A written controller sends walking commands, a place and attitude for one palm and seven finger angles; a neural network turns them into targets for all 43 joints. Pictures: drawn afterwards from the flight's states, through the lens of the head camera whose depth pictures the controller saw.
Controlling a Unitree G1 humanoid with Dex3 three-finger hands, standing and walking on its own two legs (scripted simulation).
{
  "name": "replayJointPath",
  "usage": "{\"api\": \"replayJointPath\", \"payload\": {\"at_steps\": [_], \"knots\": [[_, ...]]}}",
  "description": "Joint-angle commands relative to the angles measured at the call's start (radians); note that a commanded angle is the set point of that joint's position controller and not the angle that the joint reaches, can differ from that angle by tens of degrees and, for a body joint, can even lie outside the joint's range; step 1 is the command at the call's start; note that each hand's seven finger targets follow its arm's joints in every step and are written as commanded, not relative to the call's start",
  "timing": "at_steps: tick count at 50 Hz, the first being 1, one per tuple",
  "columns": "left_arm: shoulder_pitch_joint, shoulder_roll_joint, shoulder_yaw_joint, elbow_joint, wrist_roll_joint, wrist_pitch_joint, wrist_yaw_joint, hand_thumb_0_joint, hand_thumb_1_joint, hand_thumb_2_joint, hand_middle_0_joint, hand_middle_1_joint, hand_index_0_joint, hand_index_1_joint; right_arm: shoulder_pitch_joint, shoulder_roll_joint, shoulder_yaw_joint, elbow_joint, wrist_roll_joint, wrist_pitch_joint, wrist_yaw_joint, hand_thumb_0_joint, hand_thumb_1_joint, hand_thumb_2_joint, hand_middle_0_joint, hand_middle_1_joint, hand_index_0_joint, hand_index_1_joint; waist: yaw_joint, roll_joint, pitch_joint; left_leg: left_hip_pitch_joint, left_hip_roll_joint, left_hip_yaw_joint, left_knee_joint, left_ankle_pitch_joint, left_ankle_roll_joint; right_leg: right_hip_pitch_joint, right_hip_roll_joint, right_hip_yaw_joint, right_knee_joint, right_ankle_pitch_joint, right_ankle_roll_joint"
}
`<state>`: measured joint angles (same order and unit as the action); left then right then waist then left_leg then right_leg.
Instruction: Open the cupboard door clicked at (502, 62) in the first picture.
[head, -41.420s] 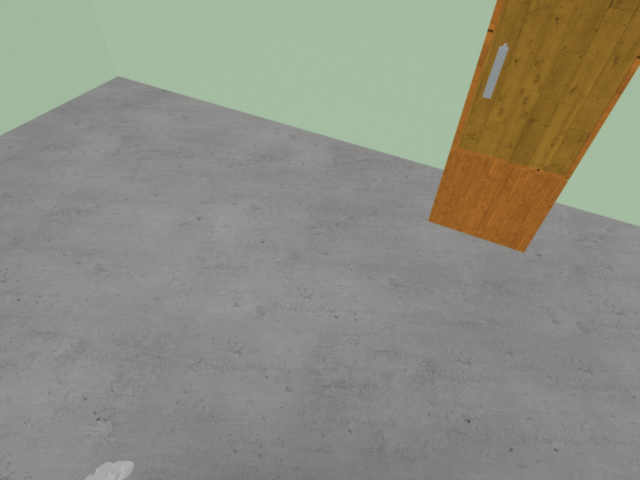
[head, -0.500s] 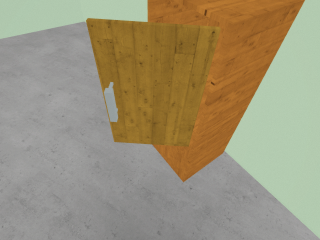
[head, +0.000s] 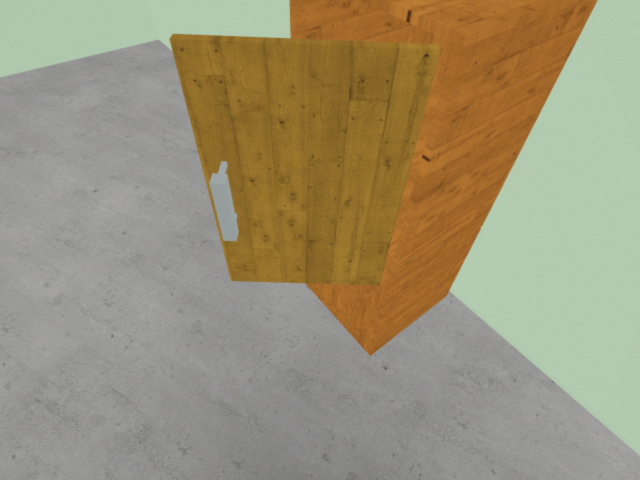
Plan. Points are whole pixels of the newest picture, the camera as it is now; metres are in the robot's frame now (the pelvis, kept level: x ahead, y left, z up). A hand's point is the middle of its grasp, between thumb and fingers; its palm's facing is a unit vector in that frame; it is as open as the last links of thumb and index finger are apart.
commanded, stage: look again from close up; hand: left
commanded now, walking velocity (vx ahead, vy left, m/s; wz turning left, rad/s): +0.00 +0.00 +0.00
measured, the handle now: (227, 201) +0.59 +0.22 -0.04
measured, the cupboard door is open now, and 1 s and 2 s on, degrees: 51 51 51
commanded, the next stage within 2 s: shuffle to correct the standing spot in 0.42 s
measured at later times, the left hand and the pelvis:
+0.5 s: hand out of the picture +0.00 +0.18 -0.18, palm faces +0.05 -0.98 -0.18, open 7.3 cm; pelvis +0.00 +0.02 +0.00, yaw +1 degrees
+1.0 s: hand out of the picture -0.02 +0.15 -0.19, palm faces +0.10 -0.99 -0.11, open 7.4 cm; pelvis +0.04 +0.00 -0.01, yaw +1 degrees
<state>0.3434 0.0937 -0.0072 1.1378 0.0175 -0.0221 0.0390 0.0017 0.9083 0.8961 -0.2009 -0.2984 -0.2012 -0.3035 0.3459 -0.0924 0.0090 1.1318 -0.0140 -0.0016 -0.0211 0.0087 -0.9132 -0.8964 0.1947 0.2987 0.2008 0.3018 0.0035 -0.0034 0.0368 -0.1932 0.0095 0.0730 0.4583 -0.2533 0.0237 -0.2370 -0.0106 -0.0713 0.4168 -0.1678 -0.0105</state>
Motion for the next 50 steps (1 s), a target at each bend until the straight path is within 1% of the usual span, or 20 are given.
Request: {"api": "replayJointPath", "payload": {"at_steps": [1, 3, 5, 9, 12, 20, 26, 28, 31, 33, 34, 38, 41, 43, 45, 46, 47, 48, 49, 50], "knots": [[0.067, 0.129, 0.017, -0.034, 0.002, -0.022, 0.018, 0.000, 0.900, 0.900, -0.200, -0.300, -0.200, -0.300, 0.082, -0.080, -0.015, -0.090, 0.001, -0.043, -0.009, 0.000, -0.900, -0.900, 0.200, 0.300, 0.200, 0.300, -0.026, 0.031, -0.113, -0.036, 0.069, -0.100, -0.009, 0.090, -0.011, 0.068, -0.147, 0.110, 0.031, 0.111, -0.050], [0.043, 0.111, 0.013, -0.046, -0.002, -0.012, 0.010, 0.000, 0.900, 0.900, -0.200, -0.300, -0.200, -0.300, 0.067, -0.102, -0.018, -0.088, 0.001, -0.039, -0.011, 0.000, -0.900, -0.900, 0.200, 0.300, 0.200, 0.300, -0.020, 0.027, -0.059, -0.083, 0.092, -0.132, -0.049, 0.047, 0.004, 0.038, -0.112, 0.091, 0.021, -0.052, -0.036], [0.036, 0.103, 0.012, -0.056, 0.002, -0.002, 0.005, 0.000, 0.900, 0.900, -0.200, -0.300, -0.200, -0.300, 0.049, -0.110, -0.018, -0.105, -0.003, -0.037, -0.011, 0.000, -0.900, -0.900, 0.200, 0.300, 0.200, 0.300, -0.010, 0.042, 0.031, -0.167, 0.098, -0.161, -0.098, -0.030, 0.013, 0.018, -0.093, 0.077, 0.033, -0.074, -0.030], [0.043, 0.100, 0.012, -0.064, 0.005, 0.001, 0.002, 0.000, 0.900, 0.900, -0.200, -0.300, -0.200, -0.300, 0.044, -0.127, -0.021, -0.114, -0.002, -0.036, -0.009, 0.000, -0.900, -0.900, 0.200, 0.300, 0.200, 0.300, -0.001, 0.017, 0.099, -0.224, 0.102, -0.186, -0.166, -0.122, 0.020, 0.022, -0.084, 0.067, 0.042, -0.048, -0.024], [0.046, 0.104, 0.012, -0.073, 0.003, -0.001, 0.002, 0.000, 0.900, 0.900, -0.200, -0.300, -0.200, -0.300, 0.040, -0.141, -0.021, -0.115, -0.002, -0.039, -0.008, 0.000, -0.900, -0.900, 0.200, 0.300, 0.200, 0.300, 0.000, -0.005, 0.092, -0.197, 0.095, -0.178, -0.171, -0.089, 0.021, 0.027, -0.088, 0.076, 0.033, -0.012, -0.022], [0.031, 0.133, 0.018, -0.093, 0.000, -0.003, 0.002, 0.000, 0.900, 0.900, -0.200, -0.300, -0.200, -0.300, 0.022, -0.155, -0.018, -0.107, 0.001, -0.045, -0.008, 0.000, -0.900, -0.900, 0.200, 0.300, 0.200, 0.300, 0.000, -0.001, 0.026, -0.110, 0.087, -0.145, -0.142, 0.074, 0.017, 0.068, -0.106, 0.085, 0.003, 0.048, -0.019], [0.025, 0.141, 0.016, -0.092, -0.002, -0.002, 0.001, 0.000, 0.900, 0.900, -0.200, -0.300, -0.200, -0.300, 0.003, -0.158, -0.015, -0.092, 0.002, -0.040, -0.006, 0.000, -0.900, -0.900, 0.200, 0.300, 0.200, 0.300, -0.001, 0.000, 0.030, -0.102, 0.083, -0.141, -0.147, 0.047, 0.011, 0.068, -0.113, 0.090, -0.021, 0.026, -0.019], [0.037, 0.130, 0.014, -0.079, 0.001, 0.000, -0.003, 0.000, 0.900, 0.900, -0.200, -0.300, -0.200, -0.300, 0.014, -0.151, -0.014, -0.077, -0.003, -0.035, -0.004, 0.000, -0.900, -0.900, 0.200, 0.300, 0.200, 0.300, -0.003, -0.010, 0.030, -0.108, 0.081, -0.141, -0.155, -0.098, 0.011, 0.060, -0.104, 0.086, -0.023, -0.085, -0.021], [0.046, 0.128, 0.020, -0.085, 0.010, 0.009, -0.010, 0.000, 0.900, 0.900, -0.200, -0.300, -0.200, -0.300, 0.006, -0.169, -0.022, -0.077, -0.009, -0.024, -0.002, 0.000, -0.900, -0.900, 0.200, 0.300, 0.200, 0.300, 0.001, 0.047, 0.078, -0.165, 0.101, -0.176, -0.201, -0.321, 0.027, 0.019, -0.080, 0.063, 0.010, -0.225, -0.026], [0.061, 0.122, 0.025, -0.089, 0.015, 0.011, -0.015, 0.000, 0.900, 0.900, -0.200, -0.300, -0.200, -0.300, 0.000, -0.177, -0.030, -0.085, -0.010, -0.021, -0.001, 0.000, -0.900, -0.900, 0.200, 0.300, 0.200, 0.300, 0.007, 0.061, 0.110, -0.201, 0.115, -0.200, -0.224, -0.398, 0.042, 0.004, -0.064, 0.048, 0.034, -0.249, -0.028], [0.068, 0.122, 0.027, -0.089, 0.017, 0.009, -0.017, 0.000, 0.900, 0.900, -0.200, -0.300, -0.200, -0.300, 0.000, -0.173, -0.032, -0.085, -0.010, -0.020, -0.001, 0.000, -0.900, -0.900, 0.200, 0.300, 0.200, 0.300, 0.009, 0.030, 0.121, -0.213, 0.120, -0.208, -0.219, -0.400, 0.049, 0.007, -0.062, 0.048, 0.034, -0.246, -0.030], [0.108, 0.122, 0.034, -0.085, 0.011, -0.004, -0.020, 0.000, 0.900, 0.900, -0.200, -0.300, -0.200, -0.300, 0.011, -0.145, -0.030, -0.091, -0.008, -0.030, -0.001, 0.000, -0.900, -0.900, 0.200, 0.300, 0.200, 0.300, 0.011, -0.028, 0.135, -0.213, 0.072, -0.144, -0.111, -0.298, 0.042, -0.007, -0.097, 0.135, -0.022, -0.282, -0.058], [0.128, 0.141, 0.045, -0.083, 0.006, -0.010, -0.016, 0.000, 0.900, 0.900, -0.200, -0.300, -0.200, -0.300, 0.034, -0.110, -0.023, -0.085, -0.008, -0.034, 0.001, 0.000, -0.900, -0.900, 0.200, 0.300, 0.200, 0.300, 0.007, -0.103, 0.116, -0.201, 0.019, -0.065, 0.007, -0.207, 0.026, -0.005, -0.146, 0.206, -0.082, -0.355, -0.089], [0.150, 0.154, 0.053, -0.076, 0.002, -0.014, -0.014, 0.000, 0.900, 0.900, -0.200, -0.300, -0.200, -0.300, 0.042, -0.091, -0.021, -0.085, -0.007, -0.040, 0.003, 0.000, -0.900, -0.900, 0.200, 0.300, 0.200, 0.300, 0.006, -0.124, 0.082, -0.187, -0.001, -0.021, 0.082, -0.141, 0.021, 0.015, -0.180, 0.242, -0.111, -0.355, -0.113], [0.159, 0.156, 0.060, -0.076, 0.002, -0.016, -0.011, 0.000, 0.900, 0.900, -0.200, -0.300, -0.200, -0.300, 0.041, -0.079, -0.017, -0.087, -0.004, -0.046, 0.003, 0.000, -0.900, -0.900, 0.200, 0.300, 0.200, 0.300, 0.004, -0.109, 0.063, -0.161, -0.004, -0.003, 0.094, -0.095, 0.017, 0.027, -0.198, 0.241, -0.103, -0.253, -0.126], [0.142, 0.144, 0.058, -0.075, 0.002, -0.017, -0.009, 0.000, 0.900, 0.900, -0.200, -0.300, -0.200, -0.300, 0.049, -0.068, -0.012, -0.079, -0.002, -0.051, -0.001, 0.000, -0.900, -0.900, 0.200, 0.300, 0.200, 0.300, -0.007, -0.098, 0.050, -0.112, 0.006, -0.015, 0.049, -0.026, 0.012, 0.018, -0.187, 0.207, -0.067, -0.110, -0.117], [0.121, 0.126, 0.051, -0.074, 0.001, -0.018, -0.008, 0.000, 0.900, 0.900, -0.200, -0.300, -0.200, -0.300, 0.068, -0.067, -0.008, -0.060, 0.002, -0.056, -0.005, 0.000, -0.900, -0.900, 0.200, 0.300, 0.200, 0.300, -0.012, -0.052, 0.033, -0.054, 0.028, -0.044, 0.004, 0.092, 0.009, 0.017, -0.149, 0.152, -0.007, 0.045, -0.094], [0.117, 0.104, 0.043, -0.070, 0.002, -0.018, -0.006, 0.000, 0.900, 0.900, -0.200, -0.300, -0.200, -0.300, 0.093, -0.087, -0.009, -0.037, 0.004, -0.063, -0.011, 0.000, -0.900, -0.900, 0.200, 0.300, 0.200, 0.300, -0.014, 0.045, 0.004, 0.006, 0.081, -0.090, -0.015, 0.311, 0.015, 0.020, -0.103, 0.080, 0.077, 0.178, -0.063], [0.121, 0.086, 0.036, -0.067, 0.003, -0.018, -0.001, 0.000, 0.900, 0.900, -0.200, -0.300, -0.200, -0.300, 0.112, -0.107, -0.013, -0.023, 0.008, -0.066, -0.021, 0.000, -0.900, -0.900, 0.200, 0.300, 0.200, 0.300, -0.008, 0.117, -0.017, 0.052, 0.130, -0.115, 0.004, 0.602, 0.029, 0.024, -0.081, 0.040, 0.112, 0.208, -0.035], [0.128, 0.077, 0.031, -0.060, -0.001, -0.015, 0.005, 0.000, 0.900, 0.900, -0.200, -0.300, -0.200, -0.300, 0.111, -0.118, -0.010, -0.017, 0.010, -0.064, -0.031, 0.000, -0.900, -0.900, 0.200, 0.300, 0.200, 0.300, -0.003, 0.157, -0.027, 0.073, 0.152, -0.121, 0.024, 0.840, 0.036, 0.048, -0.077, 0.032, 0.106, 0.219, -0.020]]}}
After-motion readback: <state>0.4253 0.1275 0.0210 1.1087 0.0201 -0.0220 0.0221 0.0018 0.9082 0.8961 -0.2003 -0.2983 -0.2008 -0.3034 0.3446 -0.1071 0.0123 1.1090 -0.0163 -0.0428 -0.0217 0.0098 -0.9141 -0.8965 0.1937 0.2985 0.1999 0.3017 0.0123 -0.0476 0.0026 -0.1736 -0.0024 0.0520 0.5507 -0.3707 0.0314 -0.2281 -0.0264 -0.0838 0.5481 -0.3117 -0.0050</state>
